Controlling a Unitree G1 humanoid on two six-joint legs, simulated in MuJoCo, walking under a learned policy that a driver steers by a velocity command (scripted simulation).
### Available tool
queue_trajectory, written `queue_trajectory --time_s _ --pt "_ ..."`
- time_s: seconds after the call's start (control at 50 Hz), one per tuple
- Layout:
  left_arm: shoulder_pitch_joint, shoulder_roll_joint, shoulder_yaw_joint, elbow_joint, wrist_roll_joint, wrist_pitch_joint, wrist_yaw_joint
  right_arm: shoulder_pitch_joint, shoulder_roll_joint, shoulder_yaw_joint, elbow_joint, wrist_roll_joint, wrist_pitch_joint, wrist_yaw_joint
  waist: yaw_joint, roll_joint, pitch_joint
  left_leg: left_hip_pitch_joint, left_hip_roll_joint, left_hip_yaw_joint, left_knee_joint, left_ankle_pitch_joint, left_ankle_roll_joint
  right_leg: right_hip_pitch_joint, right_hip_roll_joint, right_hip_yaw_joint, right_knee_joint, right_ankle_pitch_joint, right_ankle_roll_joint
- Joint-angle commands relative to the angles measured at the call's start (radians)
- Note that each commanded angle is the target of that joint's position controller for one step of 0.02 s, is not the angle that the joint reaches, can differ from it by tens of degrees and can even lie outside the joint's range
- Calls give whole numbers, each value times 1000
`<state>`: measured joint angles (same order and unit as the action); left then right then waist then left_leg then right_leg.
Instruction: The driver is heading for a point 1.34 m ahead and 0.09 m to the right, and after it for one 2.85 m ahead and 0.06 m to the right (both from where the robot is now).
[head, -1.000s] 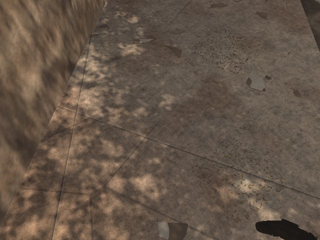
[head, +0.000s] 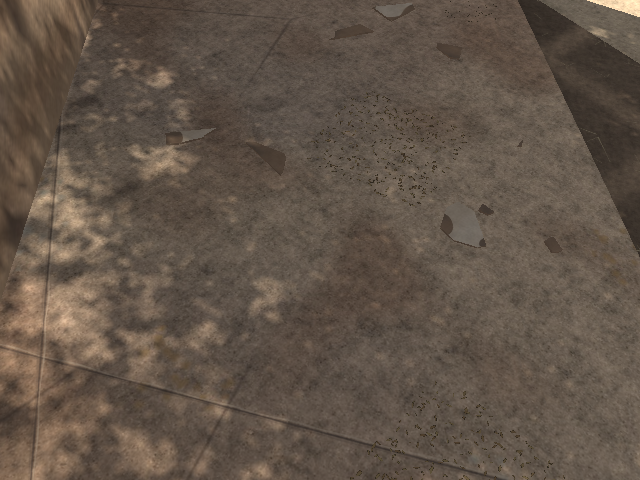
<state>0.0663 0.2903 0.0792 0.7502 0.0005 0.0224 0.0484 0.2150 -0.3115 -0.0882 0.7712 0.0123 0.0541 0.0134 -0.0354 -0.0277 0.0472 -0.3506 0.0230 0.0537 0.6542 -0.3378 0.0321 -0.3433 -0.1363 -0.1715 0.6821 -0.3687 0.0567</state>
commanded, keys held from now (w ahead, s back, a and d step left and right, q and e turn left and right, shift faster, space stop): q+shift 0.04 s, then shift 0.24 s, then e+shift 0.48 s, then shift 0.24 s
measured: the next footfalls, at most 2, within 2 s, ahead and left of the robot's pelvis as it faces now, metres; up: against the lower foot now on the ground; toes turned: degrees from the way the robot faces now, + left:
right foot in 0.52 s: +0.07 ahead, -0.12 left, +0.00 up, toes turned +2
left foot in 0.94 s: +0.14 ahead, +0.11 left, +0.00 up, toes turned -20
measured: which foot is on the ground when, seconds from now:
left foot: down 0.00-0.54, up 0.56-0.92, down 0.94-1.00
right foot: up 0.00-0.50, down 0.52-0.94, up 0.96-1.00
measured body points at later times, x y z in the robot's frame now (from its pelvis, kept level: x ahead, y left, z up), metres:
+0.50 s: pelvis +0.03 +0.00 +0.01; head +0.05 +0.00 +0.46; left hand +0.11 +0.30 -0.10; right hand +0.24 -0.22 -0.09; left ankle +0.01 +0.09 -0.72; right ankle +0.04 -0.12 -0.71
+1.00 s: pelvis +0.05 +0.02 +0.01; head +0.08 +0.02 +0.46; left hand +0.31 +0.24 -0.07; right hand +0.11 -0.30 -0.08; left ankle +0.10 +0.12 -0.72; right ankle +0.02 -0.11 -0.70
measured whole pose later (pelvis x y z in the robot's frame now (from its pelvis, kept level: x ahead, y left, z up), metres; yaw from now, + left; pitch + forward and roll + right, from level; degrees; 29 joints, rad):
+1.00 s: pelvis +0.05 +0.02 +0.01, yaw -16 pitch +1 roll +1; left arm 0.11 0.33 0.07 0.66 -0.01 0.04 0.05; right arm 0.16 -0.29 -0.08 0.74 -0.02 -0.02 0.00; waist -0.01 -0.04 0.03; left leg -0.28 -0.06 -0.05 0.49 -0.22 0.02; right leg -0.35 0.11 0.27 0.74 -0.47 0.01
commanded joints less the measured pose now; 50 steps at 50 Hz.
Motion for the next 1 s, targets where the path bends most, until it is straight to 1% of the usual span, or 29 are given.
queue_trajectory --time_s 0.02,0.04,0.06,0.08,0.1,0.16,0.28,0.34,0.36,0.38,0.42,0.48,0.52,0.54,0.56,0.58,0.6,0.62,0.64,0.66,0.68,0.72,0.78,0.88,0.92,0.94,0.96,0.98,1.0 --pt "-151 71 18 -135 28 -19 2 144 -280 -72 -68 -54 -40 -8 -69 268 -158 316 344 -646 -343 561 334 -410 147 213 502 -324 18" --pt "-142 84 24 -132 5 -22 4 101 -260 -67 -75 -48 -61 -8 -36 198 -148 313 300 -573 -346 468 291 -425 135 260 526 -236 -13" --pt "-90 96 32 -98 -1 -23 12 24 -227 -60 -92 -19 -68 -18 6 138 -134 304 258 -489 -330 416 230 -431 112 269 509 -135 -26" --pt "-60 119 40 -75 5 -20 20 -31 -174 -43 -107 5 -61 -30 22 130 -131 287 243 -438 -318 411 190 -422 96 269 483 -67 -24" --pt "-41 122 44 -62 8 -19 20 -51 -140 -29 -115 8 -54 -42 31 145 -144 250 216 -395 -314 447 172 -364 98 260 490 -21 -18" --pt "1 91 38 -43 -3 -21 11 -21 -118 -13 -115 -10 -45 -55 29 134 -172 254 181 -335 -310 516 172 -308 123 240 477 57 1" --pt "-2 81 23 -36 -3 -20 2 -43 -125 -3 -109 -20 -39 -56 6 158 -113 238 168 -347 -332 367 181 -240 97 239 223 96 35" --pt "51 59 8 3 -3 -24 -15 -91 -45 32 -84 -42 -49 -41 12 156 -114 161 156 -278 -345 333 181 -55 57 221 60 111 33" --pt "49 69 7 4 -7 -26 -19 -86 -55 31 -70 -46 -53 -35 1 161 -99 144 161 -273 -350 323 185 -18 63 203 36 104 28" --pt "35 95 13 -8 -13 -27 -22 -87 -89 22 -61 -44 -52 -33 -5 165 -74 145 170 -279 -345 324 191 -21 76 184 26 76 20" --pt "22 132 20 -31 -26 -30 -28 -83 -147 3 -50 -31 -40 -40 -9 152 -47 199 204 -300 -314 399 206 -71 93 168 13 14 1" --pt "68 115 17 -33 -32 -37 -44 -92 -151 -8 -50 -12 -21 -63 16 129 -70 297 247 -298 -247 583 204 -82 100 155 -45 19 -29" --pt "114 113 18 -24 -30 -37 -55 -103 -139 -13 -55 -3 -13 -74 47 113 -87 289 220 -240 -186 579 151 -4 105 159 -178 178 -70" --pt "134 153 31 -25 -24 -36 -54 -100 -122 -15 -63 -6 -17 -75 46 40 -103 234 150 -172 -87 457 89 71 67 258 -237 399 -118" --pt "154 257 60 -28 -23 -38 -45 -134 -87 -11 -108 -36 -28 -72 17 -176 -125 56 -7 -39 104 258 -5 192 -87 516 -256 719 -230" --pt "225 261 66 -25 -11 -39 -42 -256 -71 -6 -140 -48 -40 -69 106 -252 -117 -206 -155 -54 294 -247 -61 324 -198 732 -335 835 -384" --pt "242 236 57 -26 7 -49 -39 -239 -67 -9 -141 -35 -48 -59 100 -155 -163 -268 -126 -148 454 -323 -66 372 -203 721 -341 766 -403" --pt "187 221 58 -40 -4 -54 -32 -203 -65 -13 -122 -17 -48 -52 61 -88 -159 -292 -100 -176 502 -259 -69 374 -149 648 -320 713 -354" --pt "140 206 57 -56 -24 -51 -27 -183 -67 -16 -110 -12 -47 -51 43 -48 -141 -311 -84 -177 480 -200 -78 358 -109 596 -312 675 -311" --pt "107 193 53 -70 -37 -43 -19 -187 -76 -19 -109 -17 -48 -54 35 -43 -138 -300 -66 -182 431 -146 -89 342 -86 575 -315 632 -287" --pt "96 185 51 -79 -41 -30 -12 -196 -63 -17 -114 -16 -52 -52 32 -56 -140 -264 -74 -168 377 -109 -101 312 -52 558 -316 612 -274" --pt "107 195 58 -92 -32 -11 -3 -198 -43 -12 -118 -9 -61 -45 38 -82 -149 -224 -98 -156 257 -61 -118 301 -19 566 -310 589 -268" --pt "93 211 65 -118 -29 5 1 -176 -51 -13 -112 -2 -69 -37 42 -117 -172 -137 -109 -155 109 -13 -127 267 -7 589 -290 550 -257" --pt "70 188 47 -137 -19 20 -8 -121 -80 -20 -107 -1 -77 -17 55 -173 -166 18 -84 -125 -61 31 -103 186 -4 642 -245 515 -237" --pt "49 167 33 -140 -26 25 -4 -77 -77 -22 -93 -8 -85 -11 23 -152 -141 131 -65 -114 -264 198 -69 135 39 641 -208 389 -191" --pt "92 137 21 -132 -13 23 -4 -71 -110 -27 -101 -23 -87 -13 39 -73 -145 203 38 -219 -313 268 -33 84 89 598 -133 224 -145" --pt "154 100 9 -133 -2 17 -1 -105 -191 -35 -120 -42 -85 -18 98 173 -121 237 222 -452 -358 434 68 -31 244 453 31 -91 -85" --pt "125 153 26 -151 -1 9 5 -93 -167 -26 -112 -65 -93 -14 78 274 -93 164 350 -643 -392 428 226 -103 253 412 216 -302 -40" --pt "129 218 45 -134 -4 7 9 -115 -131 -13 -118 -51 -101 -12 74 196 -69 141 341 -606 -388 367 254 -119 217 418 356 -264 -20"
